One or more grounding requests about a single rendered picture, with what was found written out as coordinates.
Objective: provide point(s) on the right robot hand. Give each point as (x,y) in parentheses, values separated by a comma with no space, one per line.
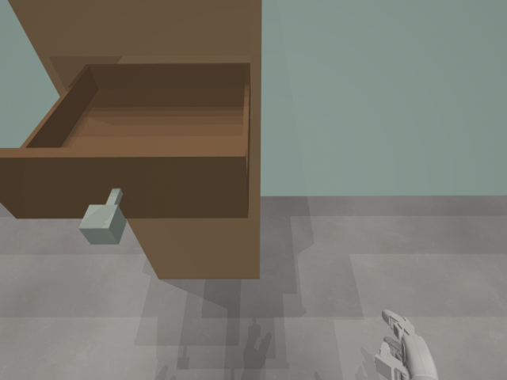
(409,360)

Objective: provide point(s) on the cabinet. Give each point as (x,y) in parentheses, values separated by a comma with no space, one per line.
(68,34)

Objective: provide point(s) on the drawer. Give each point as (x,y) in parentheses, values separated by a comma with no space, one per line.
(174,137)

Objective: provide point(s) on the handle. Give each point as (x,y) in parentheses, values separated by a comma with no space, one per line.
(104,224)

